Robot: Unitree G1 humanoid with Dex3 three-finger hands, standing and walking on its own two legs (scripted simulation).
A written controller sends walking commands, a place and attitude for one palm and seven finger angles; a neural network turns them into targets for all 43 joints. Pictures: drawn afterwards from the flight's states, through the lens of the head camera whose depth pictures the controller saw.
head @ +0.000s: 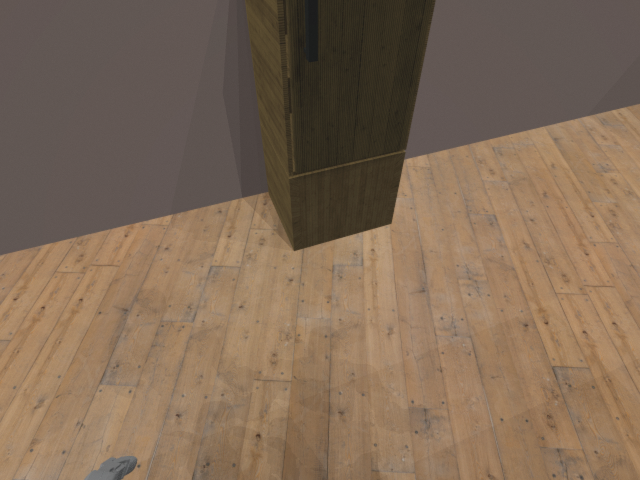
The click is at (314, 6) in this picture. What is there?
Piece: cupboard door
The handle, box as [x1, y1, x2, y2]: [304, 0, 317, 61]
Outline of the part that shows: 305,0 306,46 304,48 304,52 306,54 306,58 308,61 317,60 317,0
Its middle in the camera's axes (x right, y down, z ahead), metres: -0.03 -0.54 +0.97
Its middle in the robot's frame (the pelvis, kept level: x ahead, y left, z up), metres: +1.10 +0.08 +0.13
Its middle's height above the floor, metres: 0.90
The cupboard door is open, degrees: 0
